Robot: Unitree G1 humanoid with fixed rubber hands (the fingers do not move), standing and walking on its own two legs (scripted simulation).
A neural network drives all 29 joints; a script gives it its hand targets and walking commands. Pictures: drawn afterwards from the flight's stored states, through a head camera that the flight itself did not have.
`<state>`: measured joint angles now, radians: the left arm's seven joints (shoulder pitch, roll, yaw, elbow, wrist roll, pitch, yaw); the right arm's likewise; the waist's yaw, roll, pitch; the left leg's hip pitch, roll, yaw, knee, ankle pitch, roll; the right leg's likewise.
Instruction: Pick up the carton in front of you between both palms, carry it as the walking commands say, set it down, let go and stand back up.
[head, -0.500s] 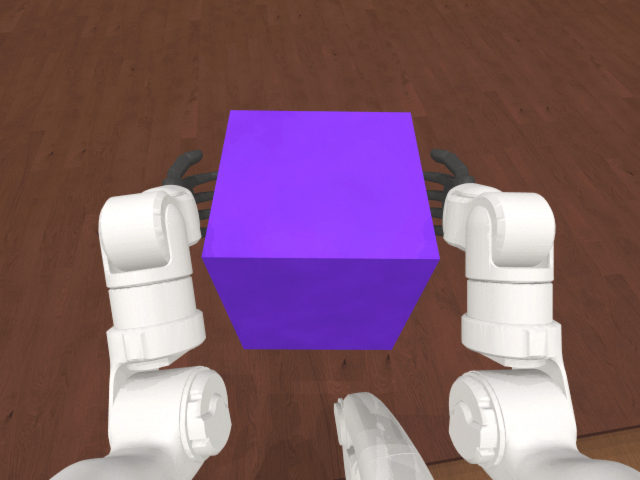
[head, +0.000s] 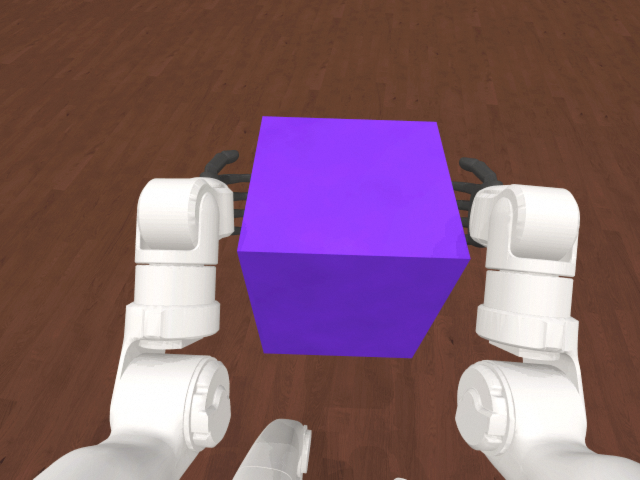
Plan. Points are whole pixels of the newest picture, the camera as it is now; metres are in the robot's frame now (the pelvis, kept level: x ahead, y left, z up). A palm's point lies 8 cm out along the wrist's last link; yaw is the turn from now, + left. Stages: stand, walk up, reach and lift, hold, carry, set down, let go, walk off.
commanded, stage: carry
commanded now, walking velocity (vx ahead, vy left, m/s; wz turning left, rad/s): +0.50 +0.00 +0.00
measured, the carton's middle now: (343, 246) +0.40 +0.04 +0.07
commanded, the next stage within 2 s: none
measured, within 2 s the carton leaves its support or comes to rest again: neither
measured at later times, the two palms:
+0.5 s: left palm (276, 75) +0.66 +0.17 +0.16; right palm (471, 93) +0.63 -0.13 +0.16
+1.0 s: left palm (308, 28) +0.88 +0.15 +0.13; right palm (461, 39) +0.87 -0.15 +0.13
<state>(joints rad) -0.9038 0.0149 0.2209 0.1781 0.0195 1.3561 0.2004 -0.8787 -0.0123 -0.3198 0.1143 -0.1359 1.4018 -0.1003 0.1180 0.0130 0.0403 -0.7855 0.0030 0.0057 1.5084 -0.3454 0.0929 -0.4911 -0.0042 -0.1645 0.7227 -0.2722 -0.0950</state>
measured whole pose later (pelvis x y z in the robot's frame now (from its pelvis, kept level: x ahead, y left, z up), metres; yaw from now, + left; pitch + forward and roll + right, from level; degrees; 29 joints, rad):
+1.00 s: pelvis +0.59 +0.00 +0.03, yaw -1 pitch +5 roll +1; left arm -0.26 -0.15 0.13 -0.28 0.15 1.21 0.12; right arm -0.25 0.15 -0.12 -0.30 -0.15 1.23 -0.13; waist 0.01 0.00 -0.10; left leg -0.51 0.06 0.15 0.51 -0.14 -0.02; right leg -0.07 -0.06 -0.17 0.31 -0.31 0.01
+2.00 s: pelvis +1.24 +0.00 +0.01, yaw -2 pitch +4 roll +1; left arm -0.24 -0.15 0.12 -0.25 0.14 1.23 0.15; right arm -0.25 0.15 -0.10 -0.24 -0.15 1.23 -0.15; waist 0.00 -0.04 -0.14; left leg -0.47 0.04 0.24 0.51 -0.08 0.07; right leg -0.04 -0.13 -0.18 0.59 -0.47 0.05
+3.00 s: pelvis +1.91 -0.01 +0.01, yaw -3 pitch +3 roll +1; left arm -0.27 -0.15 0.15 -0.23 0.14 1.22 0.17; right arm -0.29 0.16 -0.11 -0.19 -0.14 1.21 -0.18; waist -0.01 -0.04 -0.06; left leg -0.46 0.04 0.25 0.53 -0.14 0.09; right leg -0.14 -0.10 -0.10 0.92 -0.47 0.04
